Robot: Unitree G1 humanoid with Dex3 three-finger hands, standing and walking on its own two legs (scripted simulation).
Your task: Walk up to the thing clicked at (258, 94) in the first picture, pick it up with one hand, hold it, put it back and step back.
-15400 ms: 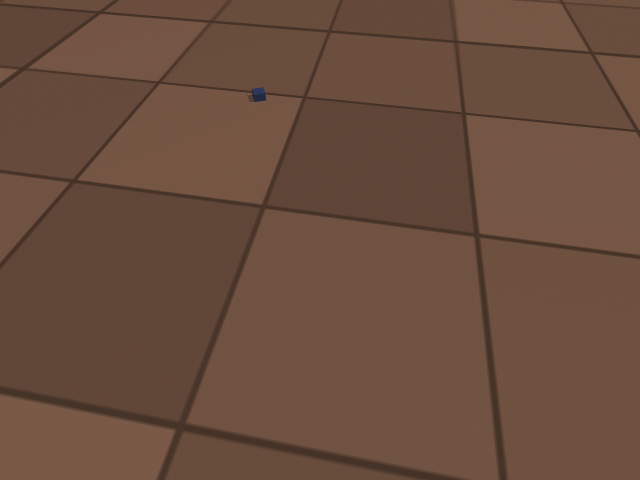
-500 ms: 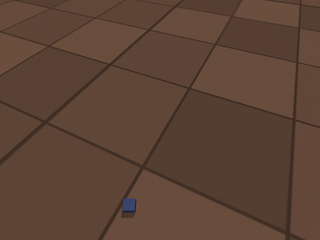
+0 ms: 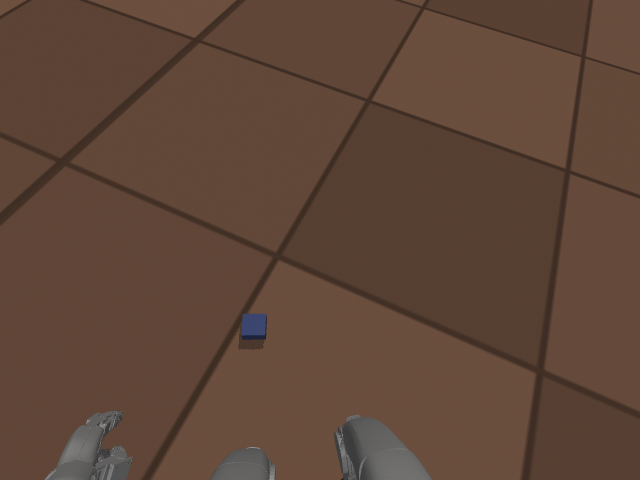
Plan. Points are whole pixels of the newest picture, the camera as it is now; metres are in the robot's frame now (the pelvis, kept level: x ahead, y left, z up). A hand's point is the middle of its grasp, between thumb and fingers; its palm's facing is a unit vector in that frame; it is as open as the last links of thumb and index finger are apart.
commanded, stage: walk up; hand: left
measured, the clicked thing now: (254, 326) +0.52 +0.17 -0.74
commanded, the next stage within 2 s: stand in 1.74 s
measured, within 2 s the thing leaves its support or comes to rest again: neither
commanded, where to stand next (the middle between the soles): +0.12 -0.06 m, yaw -1 degrees
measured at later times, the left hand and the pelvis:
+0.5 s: hand out of the picture -0.02 +0.22 -0.13, palm faces -0.03 -0.91 -0.42, open 7.4 cm; pelvis -0.13 -0.04 +0.00, yaw -1 degrees
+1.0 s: hand out of the picture -0.20 +0.21 -0.15, palm faces +0.00 -0.92 -0.39, open 7.4 cm; pelvis -0.24 -0.06 +0.00, yaw -1 degrees
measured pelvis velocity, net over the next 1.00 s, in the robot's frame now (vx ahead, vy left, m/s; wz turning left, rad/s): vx -0.24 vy -0.06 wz -0.02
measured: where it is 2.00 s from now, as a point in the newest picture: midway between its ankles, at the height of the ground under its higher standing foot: outside the picture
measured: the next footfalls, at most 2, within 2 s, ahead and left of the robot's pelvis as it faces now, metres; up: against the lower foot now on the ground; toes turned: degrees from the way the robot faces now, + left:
right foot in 0.24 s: -0.07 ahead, -0.14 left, +0.00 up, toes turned -2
left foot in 0.60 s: -0.17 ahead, +0.08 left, +0.00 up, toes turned -2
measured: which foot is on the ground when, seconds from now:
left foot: down 0.00-0.26, up 0.28-0.58, down 0.60-1.00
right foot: up 0.00-0.22, down 0.24-0.62, up 0.64-0.84, down 0.86-1.00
